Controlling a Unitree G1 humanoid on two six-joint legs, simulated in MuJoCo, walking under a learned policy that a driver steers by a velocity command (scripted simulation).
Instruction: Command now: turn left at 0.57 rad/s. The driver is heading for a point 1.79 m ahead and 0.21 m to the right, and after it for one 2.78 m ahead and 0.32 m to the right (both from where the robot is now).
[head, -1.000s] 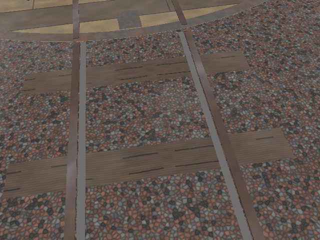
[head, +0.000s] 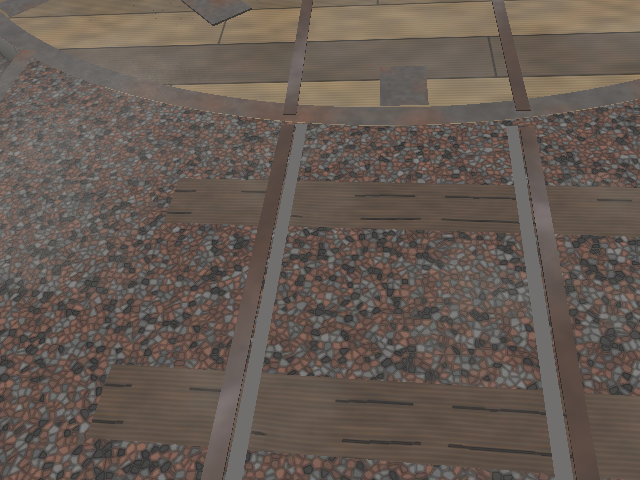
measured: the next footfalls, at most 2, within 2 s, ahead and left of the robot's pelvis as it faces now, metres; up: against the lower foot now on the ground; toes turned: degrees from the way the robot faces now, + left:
left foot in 0.28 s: +0.00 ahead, +0.12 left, +0.00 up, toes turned +5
right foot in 0.72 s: -0.02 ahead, -0.09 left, +0.00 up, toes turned -5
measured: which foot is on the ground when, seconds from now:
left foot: up 0.00-0.26, down 0.28-0.72, up 0.74-1.00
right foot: down 0.00-0.28, up 0.30-0.70, down 0.72-1.00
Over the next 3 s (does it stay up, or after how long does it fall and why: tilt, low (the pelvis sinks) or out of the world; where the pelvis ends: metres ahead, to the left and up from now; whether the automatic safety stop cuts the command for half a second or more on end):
stays up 0.47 -0.14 -0.02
